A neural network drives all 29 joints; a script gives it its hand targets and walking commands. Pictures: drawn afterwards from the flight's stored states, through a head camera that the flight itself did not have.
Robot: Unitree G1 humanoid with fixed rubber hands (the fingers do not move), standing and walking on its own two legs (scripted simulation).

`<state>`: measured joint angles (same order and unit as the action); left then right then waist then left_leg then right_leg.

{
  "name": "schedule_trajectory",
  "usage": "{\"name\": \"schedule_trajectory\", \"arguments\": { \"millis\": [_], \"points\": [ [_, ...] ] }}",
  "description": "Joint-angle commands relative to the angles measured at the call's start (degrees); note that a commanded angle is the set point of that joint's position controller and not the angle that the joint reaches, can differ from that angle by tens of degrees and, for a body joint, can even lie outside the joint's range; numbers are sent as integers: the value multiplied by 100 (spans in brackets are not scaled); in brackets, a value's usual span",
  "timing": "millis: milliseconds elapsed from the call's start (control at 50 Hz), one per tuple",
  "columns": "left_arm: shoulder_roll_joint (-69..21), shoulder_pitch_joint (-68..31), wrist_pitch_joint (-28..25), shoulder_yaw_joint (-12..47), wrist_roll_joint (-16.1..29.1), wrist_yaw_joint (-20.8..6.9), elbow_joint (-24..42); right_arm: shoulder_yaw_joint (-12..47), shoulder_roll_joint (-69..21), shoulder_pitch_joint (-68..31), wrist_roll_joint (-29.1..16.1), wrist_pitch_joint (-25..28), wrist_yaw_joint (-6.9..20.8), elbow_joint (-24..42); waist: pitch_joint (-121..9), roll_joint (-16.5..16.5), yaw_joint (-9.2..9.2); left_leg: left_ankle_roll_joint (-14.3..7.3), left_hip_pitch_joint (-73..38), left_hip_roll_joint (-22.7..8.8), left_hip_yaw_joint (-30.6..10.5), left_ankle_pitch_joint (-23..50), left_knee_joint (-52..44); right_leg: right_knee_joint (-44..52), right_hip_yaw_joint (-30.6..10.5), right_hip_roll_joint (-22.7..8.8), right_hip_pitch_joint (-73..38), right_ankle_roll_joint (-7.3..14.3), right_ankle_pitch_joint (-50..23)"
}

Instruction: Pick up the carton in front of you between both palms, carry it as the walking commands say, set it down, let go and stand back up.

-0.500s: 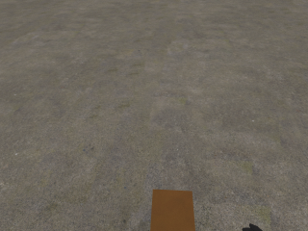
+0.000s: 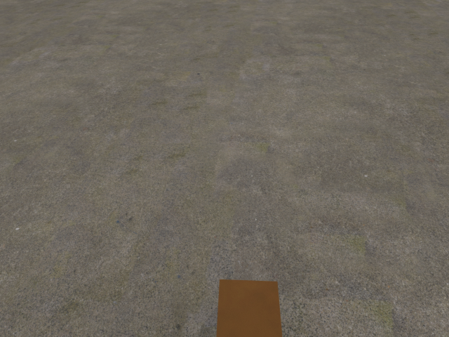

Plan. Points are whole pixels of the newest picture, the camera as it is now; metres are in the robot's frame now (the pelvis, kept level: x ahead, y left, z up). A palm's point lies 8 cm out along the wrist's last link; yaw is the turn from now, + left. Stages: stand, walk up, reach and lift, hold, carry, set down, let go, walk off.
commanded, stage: stand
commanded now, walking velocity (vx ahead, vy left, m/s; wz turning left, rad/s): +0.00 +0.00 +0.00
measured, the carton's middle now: (247, 320) +0.32 -0.05 -0.64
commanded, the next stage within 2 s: none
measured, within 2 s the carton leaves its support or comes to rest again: neither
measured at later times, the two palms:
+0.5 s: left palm out of the picture -0.05 +0.23 -0.14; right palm out of the picture -0.06 -0.22 -0.14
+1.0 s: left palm out of the picture -0.09 +0.22 -0.14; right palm out of the picture -0.10 -0.20 -0.14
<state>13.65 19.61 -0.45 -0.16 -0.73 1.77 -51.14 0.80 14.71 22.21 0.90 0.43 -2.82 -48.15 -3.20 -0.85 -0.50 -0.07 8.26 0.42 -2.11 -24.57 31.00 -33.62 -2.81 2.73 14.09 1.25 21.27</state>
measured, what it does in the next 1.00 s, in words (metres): stands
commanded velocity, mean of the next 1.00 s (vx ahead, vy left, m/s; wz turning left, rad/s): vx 0.00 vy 0.00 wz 0.00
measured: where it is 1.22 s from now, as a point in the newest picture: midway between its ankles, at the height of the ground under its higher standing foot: outside the picture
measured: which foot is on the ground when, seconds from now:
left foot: down 0.00-1.00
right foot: down 0.00-1.00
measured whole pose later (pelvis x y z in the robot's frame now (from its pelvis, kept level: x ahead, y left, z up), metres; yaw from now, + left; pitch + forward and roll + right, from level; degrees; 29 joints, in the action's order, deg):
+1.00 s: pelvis -0.04 +0.01 +0.01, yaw -1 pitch -2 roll +0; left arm 7.6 20.2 0.5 1.9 -0.4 2.6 -67.4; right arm 2.8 8.2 22.6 0.9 0.3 -3.0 -65.6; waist 0.7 -0.4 0.0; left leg -0.9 5.8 1.1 -0.9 -19.2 26.7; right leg -28.4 -4.1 1.9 11.5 0.1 15.2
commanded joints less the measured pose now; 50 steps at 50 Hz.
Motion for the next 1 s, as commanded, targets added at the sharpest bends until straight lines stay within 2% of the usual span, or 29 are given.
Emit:
{"name": "schedule_trajectory", "arguments": {
  "millis": [0, 460, 980],
  "points": [
    [595, 321, -15, -125, 4, 21, 7, -103, 551, 395, 3, 26, -20, 0, 383, 70, 7, -110, 209, -443, -250, 2373, -370, 397, -465, -590, -195, 139, -2640],
    [144, 454, 85, 54, 27, 56, -1184, 129, 94, 564, -1, -14, -43, -1251, 856, 61, 28, -164, 61, -468, -273, 1926, -764, 802, -512, -574, -199, 85, -2007],
    [-192, 532, 80, 155, 33, 94, -1643, 138, -251, 589, 0, 2, -31, -1771, 994, 72, 51, -226, 220, -459, -300, 1537, -949, 966, -522, -576, -81, 20, -1566]
  ]
}}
